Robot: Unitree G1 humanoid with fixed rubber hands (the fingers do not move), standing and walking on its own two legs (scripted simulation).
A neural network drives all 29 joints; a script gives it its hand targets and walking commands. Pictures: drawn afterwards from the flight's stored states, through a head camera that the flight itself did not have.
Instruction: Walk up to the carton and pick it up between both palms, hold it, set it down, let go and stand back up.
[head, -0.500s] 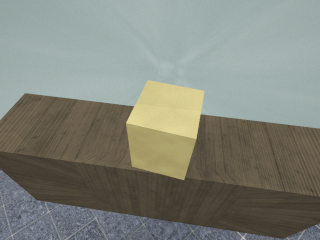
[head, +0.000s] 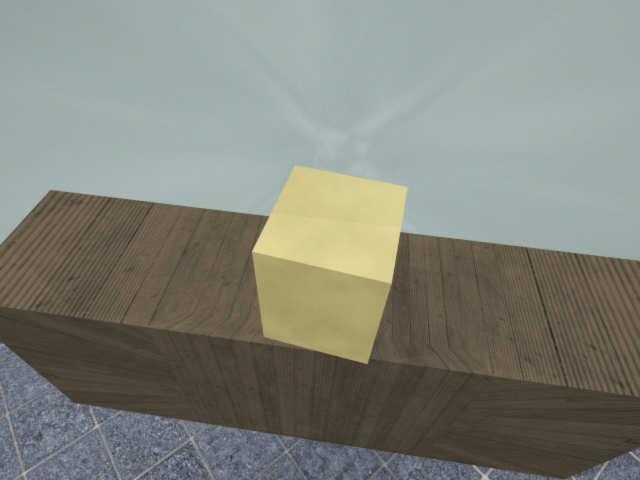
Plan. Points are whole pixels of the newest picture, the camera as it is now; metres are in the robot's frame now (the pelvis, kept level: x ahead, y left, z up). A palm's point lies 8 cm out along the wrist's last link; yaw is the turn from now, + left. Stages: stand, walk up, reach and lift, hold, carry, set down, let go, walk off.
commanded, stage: stand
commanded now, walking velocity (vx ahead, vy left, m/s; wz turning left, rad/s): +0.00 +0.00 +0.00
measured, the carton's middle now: (331, 266) +0.50 -0.02 -0.08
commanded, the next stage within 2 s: walk up in 0.26 s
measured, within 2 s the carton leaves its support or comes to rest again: neither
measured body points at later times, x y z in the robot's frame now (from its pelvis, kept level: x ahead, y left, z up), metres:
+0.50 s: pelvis -0.01 +0.00 +0.00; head +0.00 +0.00 +0.45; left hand -0.02 +0.21 -0.16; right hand -0.03 -0.21 -0.16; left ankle -0.02 +0.12 -0.74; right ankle -0.02 -0.12 -0.73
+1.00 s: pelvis +0.10 -0.06 +0.01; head +0.12 -0.10 +0.46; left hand +0.07 +0.16 -0.13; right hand +0.10 -0.29 -0.16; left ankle +0.16 +0.09 -0.64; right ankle +0.05 -0.15 -0.74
